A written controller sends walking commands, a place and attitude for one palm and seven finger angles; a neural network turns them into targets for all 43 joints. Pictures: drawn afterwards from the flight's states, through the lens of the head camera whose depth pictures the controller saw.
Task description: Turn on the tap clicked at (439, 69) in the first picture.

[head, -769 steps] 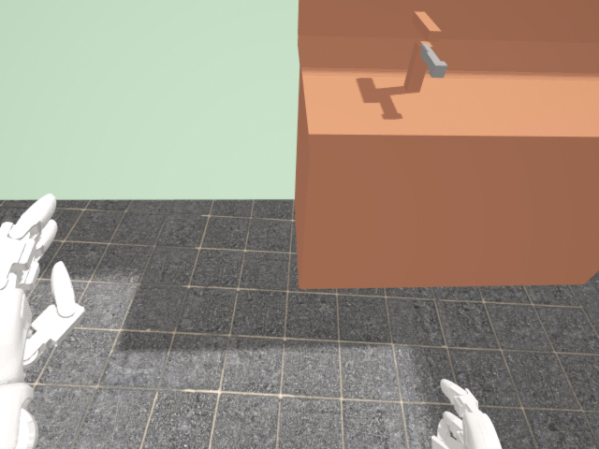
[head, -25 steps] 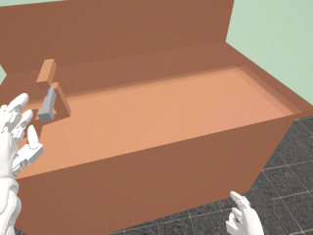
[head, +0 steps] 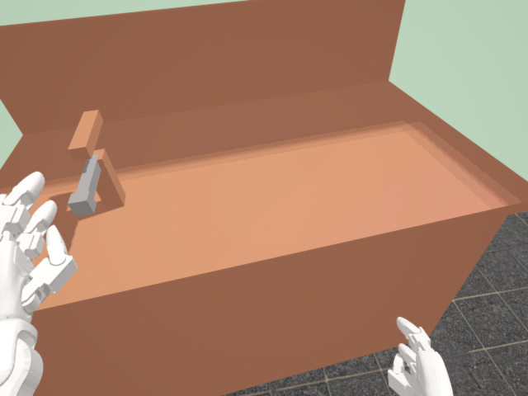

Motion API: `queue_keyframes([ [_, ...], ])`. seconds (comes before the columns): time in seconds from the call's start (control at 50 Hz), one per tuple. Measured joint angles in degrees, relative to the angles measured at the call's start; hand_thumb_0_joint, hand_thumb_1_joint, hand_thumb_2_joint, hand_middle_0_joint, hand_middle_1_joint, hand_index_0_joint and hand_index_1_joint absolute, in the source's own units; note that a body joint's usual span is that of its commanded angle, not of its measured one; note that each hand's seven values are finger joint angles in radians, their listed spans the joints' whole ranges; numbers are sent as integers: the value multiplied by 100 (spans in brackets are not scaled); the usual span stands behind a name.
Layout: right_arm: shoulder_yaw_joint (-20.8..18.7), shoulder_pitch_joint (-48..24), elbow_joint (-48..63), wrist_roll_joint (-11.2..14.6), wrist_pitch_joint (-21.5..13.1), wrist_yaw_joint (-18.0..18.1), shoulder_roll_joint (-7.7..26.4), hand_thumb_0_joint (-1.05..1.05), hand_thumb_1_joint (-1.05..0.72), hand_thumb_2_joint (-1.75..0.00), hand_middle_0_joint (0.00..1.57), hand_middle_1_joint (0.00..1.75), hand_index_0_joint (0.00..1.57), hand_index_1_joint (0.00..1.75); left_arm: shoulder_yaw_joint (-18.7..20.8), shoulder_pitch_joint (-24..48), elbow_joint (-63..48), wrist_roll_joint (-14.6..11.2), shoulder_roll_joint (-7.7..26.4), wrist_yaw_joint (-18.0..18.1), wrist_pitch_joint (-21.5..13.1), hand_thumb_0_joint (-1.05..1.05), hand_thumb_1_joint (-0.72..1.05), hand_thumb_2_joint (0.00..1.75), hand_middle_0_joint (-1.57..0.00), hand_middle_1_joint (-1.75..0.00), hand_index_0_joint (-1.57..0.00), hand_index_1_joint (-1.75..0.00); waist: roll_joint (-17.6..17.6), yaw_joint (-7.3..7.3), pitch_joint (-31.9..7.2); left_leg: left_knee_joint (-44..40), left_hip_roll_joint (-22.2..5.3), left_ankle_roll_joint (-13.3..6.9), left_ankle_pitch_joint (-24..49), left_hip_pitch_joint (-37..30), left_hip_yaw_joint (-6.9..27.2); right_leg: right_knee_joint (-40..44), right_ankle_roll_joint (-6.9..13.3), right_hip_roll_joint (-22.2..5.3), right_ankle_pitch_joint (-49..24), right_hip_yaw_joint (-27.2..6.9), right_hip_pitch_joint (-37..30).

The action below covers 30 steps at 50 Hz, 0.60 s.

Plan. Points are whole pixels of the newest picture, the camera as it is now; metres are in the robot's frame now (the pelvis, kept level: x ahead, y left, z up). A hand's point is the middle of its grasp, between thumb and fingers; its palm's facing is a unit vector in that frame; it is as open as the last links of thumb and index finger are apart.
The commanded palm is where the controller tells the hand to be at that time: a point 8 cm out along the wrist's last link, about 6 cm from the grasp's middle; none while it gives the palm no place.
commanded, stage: turn the palm inward beside the body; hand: left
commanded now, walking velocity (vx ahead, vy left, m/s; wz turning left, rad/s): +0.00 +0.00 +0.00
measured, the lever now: (82, 203) +0.33 +0.34 +0.15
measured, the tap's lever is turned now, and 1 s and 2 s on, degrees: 0 0 0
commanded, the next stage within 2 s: reach beside the lever's end, fingers flat in 1.02 s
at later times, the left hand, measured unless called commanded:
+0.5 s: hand (49, 273) +0.17 +0.26 +0.20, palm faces +0.50 -0.86 -0.12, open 7.4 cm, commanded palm +0.12 +0.29 +0.21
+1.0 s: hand (50, 271) +0.17 +0.25 +0.21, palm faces +0.52 -0.85 -0.11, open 7.4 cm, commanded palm +0.12 +0.29 +0.21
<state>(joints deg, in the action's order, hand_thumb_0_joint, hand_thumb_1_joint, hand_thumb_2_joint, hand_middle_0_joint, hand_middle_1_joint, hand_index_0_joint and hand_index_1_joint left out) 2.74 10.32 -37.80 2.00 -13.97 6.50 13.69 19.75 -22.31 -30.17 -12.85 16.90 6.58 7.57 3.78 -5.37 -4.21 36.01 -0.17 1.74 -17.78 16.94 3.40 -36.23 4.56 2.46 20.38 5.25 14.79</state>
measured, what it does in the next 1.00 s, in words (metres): stands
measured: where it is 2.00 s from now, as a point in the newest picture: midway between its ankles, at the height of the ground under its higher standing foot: outside the picture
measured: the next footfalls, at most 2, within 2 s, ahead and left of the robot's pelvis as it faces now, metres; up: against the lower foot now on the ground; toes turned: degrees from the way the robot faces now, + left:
none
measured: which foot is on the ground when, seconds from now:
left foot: down 0.00-1.00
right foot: down 0.00-1.00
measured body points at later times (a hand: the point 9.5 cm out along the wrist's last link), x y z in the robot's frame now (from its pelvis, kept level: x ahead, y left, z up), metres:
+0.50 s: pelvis -0.01 +0.02 +0.00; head -0.06 -0.01 +0.45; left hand +0.14 +0.30 +0.21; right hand +0.22 -0.17 -0.05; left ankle +0.02 +0.15 -0.72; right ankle -0.01 -0.06 -0.72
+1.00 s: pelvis -0.01 +0.02 +0.01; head -0.06 -0.01 +0.45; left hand +0.14 +0.30 +0.21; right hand +0.22 -0.17 -0.05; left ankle +0.02 +0.15 -0.72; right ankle -0.01 -0.06 -0.72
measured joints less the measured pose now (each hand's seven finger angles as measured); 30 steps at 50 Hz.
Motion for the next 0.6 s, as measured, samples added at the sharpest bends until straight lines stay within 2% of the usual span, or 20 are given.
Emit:
queue_keyframes([
  [0.42, 206, -240, -61, 25, 39, 17, -71, 2, -91, -90, 20, 30, 20, 30, -314, 19, -692, -91, -237, 341, 968, 1, 90, 90, -20, -30, -21, -30, 22, -76, 119, -116, 104, -126, 132, -237, 5, 225, -139, -102, -174, 9, -307],
  [0.6, 227, -314, -131, 45, 107, 20, -71, 2, -91, -90, 20, 30, 20, 30, -283, 126, -814, -169, -285, 466, 1348, 1, 90, 90, -20, -30, -21, -30, 22, -96, 147, -166, 135, -154, 167, -319, 5, 279, -169, -133, -206, 10, -396],
])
